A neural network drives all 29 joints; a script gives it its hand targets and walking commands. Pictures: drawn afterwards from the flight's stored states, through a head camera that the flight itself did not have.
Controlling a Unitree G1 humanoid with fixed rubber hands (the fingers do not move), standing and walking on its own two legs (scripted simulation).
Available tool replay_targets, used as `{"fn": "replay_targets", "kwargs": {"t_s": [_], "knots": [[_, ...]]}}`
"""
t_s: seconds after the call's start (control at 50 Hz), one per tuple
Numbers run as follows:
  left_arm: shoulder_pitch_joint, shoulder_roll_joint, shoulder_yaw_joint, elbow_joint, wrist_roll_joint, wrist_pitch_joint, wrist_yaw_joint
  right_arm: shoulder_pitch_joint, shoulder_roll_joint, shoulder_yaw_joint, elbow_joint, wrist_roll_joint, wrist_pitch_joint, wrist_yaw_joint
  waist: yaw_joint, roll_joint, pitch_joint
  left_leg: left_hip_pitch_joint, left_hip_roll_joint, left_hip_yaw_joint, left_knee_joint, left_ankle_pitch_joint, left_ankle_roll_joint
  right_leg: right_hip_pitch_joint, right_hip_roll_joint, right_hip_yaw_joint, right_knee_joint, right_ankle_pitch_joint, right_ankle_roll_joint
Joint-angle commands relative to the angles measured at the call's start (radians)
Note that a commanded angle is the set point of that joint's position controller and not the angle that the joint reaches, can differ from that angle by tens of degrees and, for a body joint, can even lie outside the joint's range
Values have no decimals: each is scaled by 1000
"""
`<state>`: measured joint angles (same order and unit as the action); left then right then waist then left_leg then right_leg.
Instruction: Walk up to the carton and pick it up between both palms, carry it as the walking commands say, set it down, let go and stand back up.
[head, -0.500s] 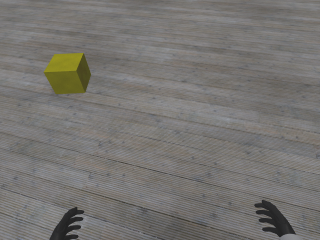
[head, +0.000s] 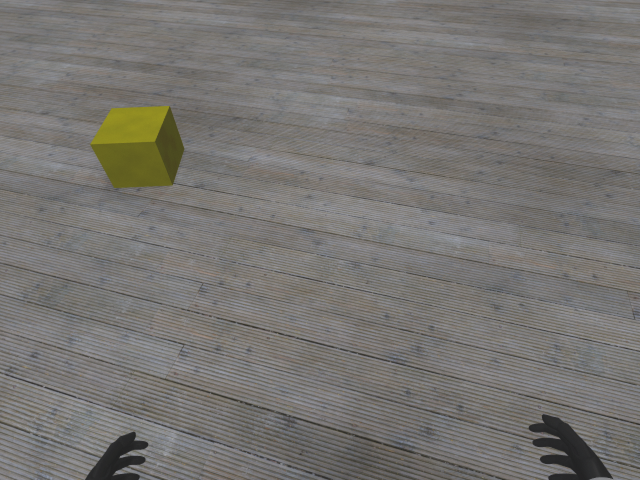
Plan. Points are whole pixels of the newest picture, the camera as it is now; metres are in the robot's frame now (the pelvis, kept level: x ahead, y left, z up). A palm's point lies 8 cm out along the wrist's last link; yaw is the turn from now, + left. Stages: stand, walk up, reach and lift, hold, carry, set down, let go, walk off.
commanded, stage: stand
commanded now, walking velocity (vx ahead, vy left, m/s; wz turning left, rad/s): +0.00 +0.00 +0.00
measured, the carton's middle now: (142, 146) +1.67 +0.87 -0.63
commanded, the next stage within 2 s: walk up in 1.52 s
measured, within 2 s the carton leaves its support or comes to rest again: neither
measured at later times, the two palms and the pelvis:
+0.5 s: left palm out of the picture +0.12 +0.31 -0.08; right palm out of the picture +0.12 -0.31 -0.07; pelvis +0.00 +0.00 +0.02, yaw +0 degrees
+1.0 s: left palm out of the picture +0.10 +0.31 -0.08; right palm out of the picture +0.10 -0.31 -0.08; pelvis +0.00 +0.00 +0.02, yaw +0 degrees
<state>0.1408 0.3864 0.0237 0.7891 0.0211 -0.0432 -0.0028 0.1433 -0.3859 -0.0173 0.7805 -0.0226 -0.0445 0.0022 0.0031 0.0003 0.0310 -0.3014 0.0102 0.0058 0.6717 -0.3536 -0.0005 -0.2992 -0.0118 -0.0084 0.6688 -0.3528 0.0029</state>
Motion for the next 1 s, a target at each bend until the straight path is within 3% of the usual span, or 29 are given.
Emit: {"fn": "replay_targets", "kwargs": {"t_s": [0.0,0.54,0.98], "knots": [[-48,168,38,-41,-3,-12,4,-45,-168,-38,-41,3,-12,-4,-1,2,-73,30,79,-91,-135,192,64,34,-78,91,-133,189,-68],[-96,176,10,164,-7,2,3,-95,-176,-16,164,10,3,-2,0,1,-49,151,105,-92,-338,242,36,149,-105,92,-334,239,-38],[-93,184,6,220,-8,11,5,-94,-183,-13,222,11,11,-5,-1,1,-41,172,113,-94,-376,247,29,167,-114,92,-375,243,-33]]}}
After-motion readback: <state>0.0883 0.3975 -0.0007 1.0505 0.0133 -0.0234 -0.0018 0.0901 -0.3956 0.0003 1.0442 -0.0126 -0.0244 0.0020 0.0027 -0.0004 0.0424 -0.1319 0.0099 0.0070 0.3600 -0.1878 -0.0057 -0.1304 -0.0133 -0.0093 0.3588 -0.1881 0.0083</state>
